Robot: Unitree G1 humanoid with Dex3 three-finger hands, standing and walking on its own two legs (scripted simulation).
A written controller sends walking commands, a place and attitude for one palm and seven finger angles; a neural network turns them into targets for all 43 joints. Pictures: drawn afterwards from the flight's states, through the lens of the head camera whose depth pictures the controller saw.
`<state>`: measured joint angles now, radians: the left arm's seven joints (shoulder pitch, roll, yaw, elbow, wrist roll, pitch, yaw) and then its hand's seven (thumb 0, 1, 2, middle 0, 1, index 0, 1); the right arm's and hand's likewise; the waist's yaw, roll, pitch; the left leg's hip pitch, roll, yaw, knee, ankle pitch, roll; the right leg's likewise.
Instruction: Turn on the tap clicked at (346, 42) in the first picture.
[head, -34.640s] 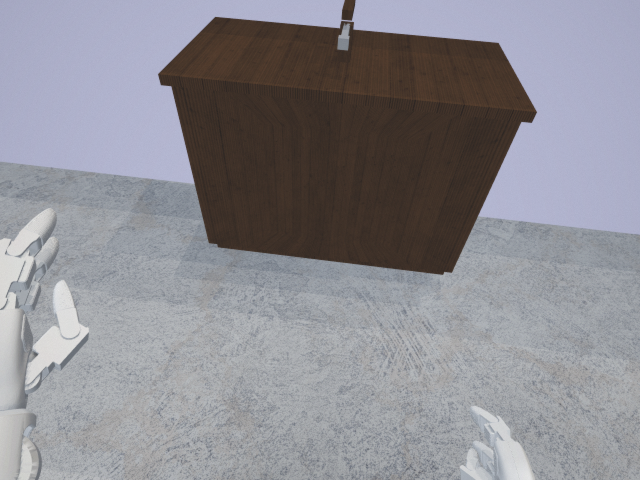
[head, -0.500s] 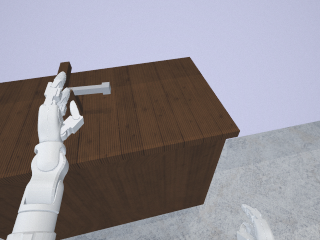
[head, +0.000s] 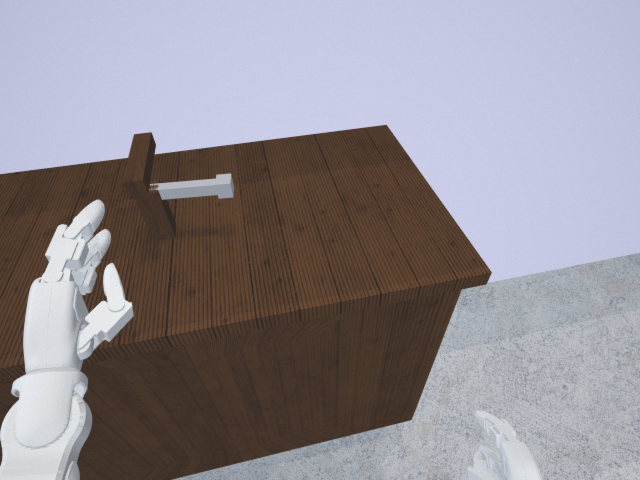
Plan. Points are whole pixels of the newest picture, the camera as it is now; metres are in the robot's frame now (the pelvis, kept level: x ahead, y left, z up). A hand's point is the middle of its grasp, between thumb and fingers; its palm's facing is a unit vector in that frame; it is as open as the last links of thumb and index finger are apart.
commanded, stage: draw the hand back beside the body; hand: left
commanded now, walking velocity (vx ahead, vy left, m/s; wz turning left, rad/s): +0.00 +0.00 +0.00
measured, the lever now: (224, 186) +0.51 +0.22 +0.10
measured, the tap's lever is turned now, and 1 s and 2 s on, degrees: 84 84 84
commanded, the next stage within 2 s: step back with the hand held close in 0.46 s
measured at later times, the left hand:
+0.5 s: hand (105, 343) +0.19 +0.24 +0.15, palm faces +0.43 -0.84 -0.32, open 7.4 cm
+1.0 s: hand (98, 375) +0.17 +0.23 +0.14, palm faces +0.34 -0.82 -0.46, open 7.4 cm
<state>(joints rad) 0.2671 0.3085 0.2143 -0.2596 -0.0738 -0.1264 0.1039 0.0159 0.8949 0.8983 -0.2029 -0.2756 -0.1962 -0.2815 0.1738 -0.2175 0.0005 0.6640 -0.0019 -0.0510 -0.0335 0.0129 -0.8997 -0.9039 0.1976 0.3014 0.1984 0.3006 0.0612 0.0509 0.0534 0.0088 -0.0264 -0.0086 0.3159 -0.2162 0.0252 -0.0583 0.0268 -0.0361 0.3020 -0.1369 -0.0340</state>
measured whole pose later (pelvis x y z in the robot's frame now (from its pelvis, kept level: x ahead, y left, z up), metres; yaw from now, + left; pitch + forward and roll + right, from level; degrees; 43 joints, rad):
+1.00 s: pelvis -0.04 +0.00 -0.01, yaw +0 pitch +0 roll +0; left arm 0.51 0.37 0.31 -0.46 -0.05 -0.16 0.13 0.02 0.89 0.90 -0.22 -0.30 -0.21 -0.30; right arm 0.19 -0.24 -0.03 0.56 0.01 -0.02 -0.06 0.01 -0.90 -0.90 0.20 0.30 0.20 0.30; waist 0.01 0.04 0.05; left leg -0.27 -0.03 -0.01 0.48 -0.22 0.02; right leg -0.32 0.02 -0.04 0.43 -0.12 -0.04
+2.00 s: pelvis -0.20 -0.02 -0.01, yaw -2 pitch +4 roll +0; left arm 0.53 0.41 0.31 -0.61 -0.04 -0.14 0.11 0.01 0.89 0.90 -0.22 -0.30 -0.21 -0.30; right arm 0.11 -0.15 0.01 0.56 0.00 -0.01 -0.06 0.01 -0.90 -0.90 0.20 0.30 0.20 0.30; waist 0.00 -0.04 0.02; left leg -0.46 0.00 0.02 0.74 -0.33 -0.03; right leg -0.30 0.05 0.07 0.45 -0.22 -0.03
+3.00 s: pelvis -0.33 -0.04 -0.01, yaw +2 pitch -3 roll +0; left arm 0.44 0.34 0.32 -0.44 -0.04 -0.13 0.16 0.01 0.89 0.90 -0.21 -0.30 -0.21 -0.30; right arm 0.21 -0.24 -0.02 0.62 0.00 -0.11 -0.08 0.01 -0.90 -0.90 0.20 0.30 0.20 0.30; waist 0.01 0.01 0.03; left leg -0.24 0.04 0.03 0.52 -0.22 -0.02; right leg -0.25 0.03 -0.07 0.52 -0.22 -0.05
